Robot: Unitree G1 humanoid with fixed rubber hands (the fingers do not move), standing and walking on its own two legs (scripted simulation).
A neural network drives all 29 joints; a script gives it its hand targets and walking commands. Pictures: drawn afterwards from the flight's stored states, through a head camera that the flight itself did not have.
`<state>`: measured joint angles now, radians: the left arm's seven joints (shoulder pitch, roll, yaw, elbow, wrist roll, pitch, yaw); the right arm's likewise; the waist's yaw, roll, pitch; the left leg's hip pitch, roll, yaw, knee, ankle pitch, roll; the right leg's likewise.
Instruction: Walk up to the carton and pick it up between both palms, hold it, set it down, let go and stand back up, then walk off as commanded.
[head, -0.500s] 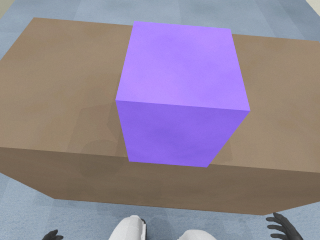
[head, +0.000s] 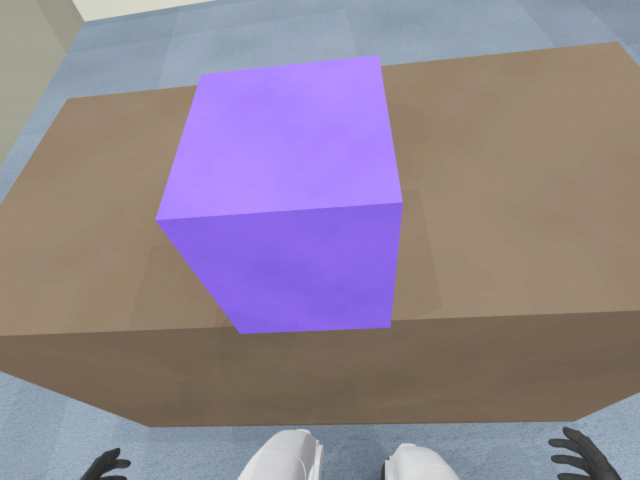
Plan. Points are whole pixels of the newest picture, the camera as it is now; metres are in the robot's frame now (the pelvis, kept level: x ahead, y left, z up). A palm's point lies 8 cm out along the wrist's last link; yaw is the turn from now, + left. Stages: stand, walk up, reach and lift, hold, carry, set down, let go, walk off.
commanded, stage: walk up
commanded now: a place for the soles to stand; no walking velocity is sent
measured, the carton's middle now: (302, 209) +0.39 +0.05 +0.11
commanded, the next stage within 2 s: none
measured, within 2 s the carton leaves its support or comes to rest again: neither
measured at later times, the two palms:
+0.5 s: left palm out of the picture +0.02 +0.33 -0.11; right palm out of the picture +0.07 -0.30 -0.06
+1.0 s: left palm out of the picture +0.10 +0.34 -0.09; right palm (613, 479) +0.13 -0.29 -0.08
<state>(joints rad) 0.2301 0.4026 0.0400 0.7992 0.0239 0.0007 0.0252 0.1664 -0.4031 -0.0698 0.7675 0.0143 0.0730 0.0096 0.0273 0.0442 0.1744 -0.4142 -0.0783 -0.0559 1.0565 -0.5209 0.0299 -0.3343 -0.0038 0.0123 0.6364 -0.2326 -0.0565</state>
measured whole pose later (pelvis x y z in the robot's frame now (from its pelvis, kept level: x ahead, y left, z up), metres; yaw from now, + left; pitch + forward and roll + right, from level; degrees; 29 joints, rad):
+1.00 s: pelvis +0.01 +0.03 +0.01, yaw +4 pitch -2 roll +0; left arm 0.12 0.40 -0.01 0.93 0.00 -0.03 0.00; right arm 0.14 -0.42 -0.06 0.90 -0.01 -0.01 0.01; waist -0.01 -0.01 0.06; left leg -0.12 0.00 0.00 0.51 -0.36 0.00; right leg -0.25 -0.04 0.02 0.53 -0.24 0.04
